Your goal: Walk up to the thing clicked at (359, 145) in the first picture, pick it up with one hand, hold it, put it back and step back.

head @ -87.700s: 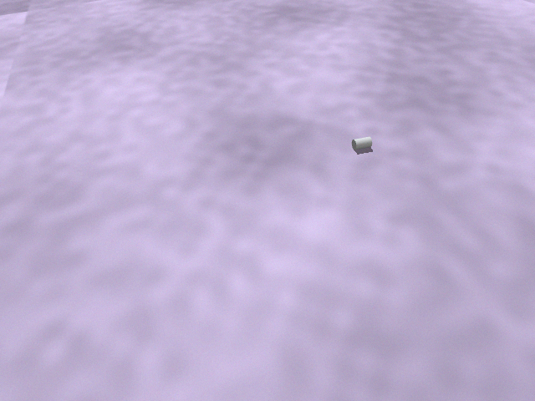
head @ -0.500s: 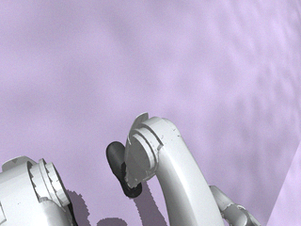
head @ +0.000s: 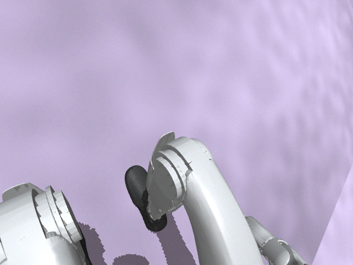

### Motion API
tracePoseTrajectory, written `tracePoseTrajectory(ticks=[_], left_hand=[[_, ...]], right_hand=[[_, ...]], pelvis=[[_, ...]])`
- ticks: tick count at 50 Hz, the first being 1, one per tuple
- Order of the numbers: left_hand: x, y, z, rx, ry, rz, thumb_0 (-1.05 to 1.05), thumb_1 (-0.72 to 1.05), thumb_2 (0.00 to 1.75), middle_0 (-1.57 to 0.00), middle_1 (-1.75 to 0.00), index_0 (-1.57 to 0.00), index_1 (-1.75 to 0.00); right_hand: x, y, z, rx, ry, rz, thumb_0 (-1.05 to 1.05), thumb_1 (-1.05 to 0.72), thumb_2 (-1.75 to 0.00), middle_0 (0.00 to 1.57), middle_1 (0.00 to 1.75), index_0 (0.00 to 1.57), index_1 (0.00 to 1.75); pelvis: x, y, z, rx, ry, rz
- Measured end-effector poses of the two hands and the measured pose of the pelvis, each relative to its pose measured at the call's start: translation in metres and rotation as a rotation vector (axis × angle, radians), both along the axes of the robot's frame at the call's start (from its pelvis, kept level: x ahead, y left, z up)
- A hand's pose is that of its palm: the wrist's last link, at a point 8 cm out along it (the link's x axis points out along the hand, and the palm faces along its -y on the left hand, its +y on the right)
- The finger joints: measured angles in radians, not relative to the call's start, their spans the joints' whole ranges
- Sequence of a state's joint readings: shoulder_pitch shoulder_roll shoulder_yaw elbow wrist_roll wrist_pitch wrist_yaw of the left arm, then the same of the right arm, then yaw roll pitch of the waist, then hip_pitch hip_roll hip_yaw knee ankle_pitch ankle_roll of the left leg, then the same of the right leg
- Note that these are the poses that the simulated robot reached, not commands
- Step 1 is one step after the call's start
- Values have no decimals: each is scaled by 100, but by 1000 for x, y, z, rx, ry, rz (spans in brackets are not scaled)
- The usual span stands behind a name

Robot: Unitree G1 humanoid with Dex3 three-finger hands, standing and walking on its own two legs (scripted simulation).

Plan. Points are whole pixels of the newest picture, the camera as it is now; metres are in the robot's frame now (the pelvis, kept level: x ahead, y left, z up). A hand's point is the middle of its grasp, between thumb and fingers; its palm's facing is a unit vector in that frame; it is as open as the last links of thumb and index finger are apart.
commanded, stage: rest palm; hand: left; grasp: from above
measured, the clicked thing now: out of the picture +0.47 +0.47 -0.29
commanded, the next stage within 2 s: go down in 0.76 s
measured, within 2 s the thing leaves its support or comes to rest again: neither
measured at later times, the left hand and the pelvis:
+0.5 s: hand out of the picture +0.45 +0.42 -0.22, palm faces -0.42 -0.18 -0.89, open 14.1 cm; pelvis +0.00 +0.00 +0.00, yaw +0 degrees
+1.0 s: hand out of the picture +0.45 +0.43 -0.22, palm faces -0.40 -0.17 -0.90, open 14.0 cm; pelvis +0.00 +0.00 +0.00, yaw +0 degrees
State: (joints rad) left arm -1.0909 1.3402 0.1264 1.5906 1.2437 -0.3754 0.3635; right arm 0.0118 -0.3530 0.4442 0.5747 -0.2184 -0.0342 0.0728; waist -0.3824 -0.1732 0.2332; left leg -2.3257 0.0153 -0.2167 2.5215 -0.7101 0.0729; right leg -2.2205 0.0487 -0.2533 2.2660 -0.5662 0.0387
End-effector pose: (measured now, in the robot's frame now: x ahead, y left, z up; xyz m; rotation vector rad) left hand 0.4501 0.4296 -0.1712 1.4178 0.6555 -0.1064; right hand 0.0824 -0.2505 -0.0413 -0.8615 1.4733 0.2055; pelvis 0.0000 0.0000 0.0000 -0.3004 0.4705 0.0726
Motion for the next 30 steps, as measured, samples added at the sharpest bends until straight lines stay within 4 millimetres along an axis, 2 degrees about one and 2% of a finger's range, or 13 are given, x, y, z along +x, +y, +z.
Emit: tracePoseTrajectory(ticks=[14, 30], left_hand=[[1, -2, 5, 1, -34, -12, 0, -49, 97, -7, -103, -7, -102], [2, -1, 5, 3, -25, 5, 0, -50, 97, -7, -103, -6, -103]], right_hand=[[7, -4, 1, -7, -19, 17, 0, -89, -90, 21, 30, 20, 30], [-2, -3, 0, -4, -3, -6, 0, -89, -90, 21, 30, 20, 30]], pelvis=[[-1, -1, 0, 1, -6, 1], [0, -1, 0, 1, 1, 0]])
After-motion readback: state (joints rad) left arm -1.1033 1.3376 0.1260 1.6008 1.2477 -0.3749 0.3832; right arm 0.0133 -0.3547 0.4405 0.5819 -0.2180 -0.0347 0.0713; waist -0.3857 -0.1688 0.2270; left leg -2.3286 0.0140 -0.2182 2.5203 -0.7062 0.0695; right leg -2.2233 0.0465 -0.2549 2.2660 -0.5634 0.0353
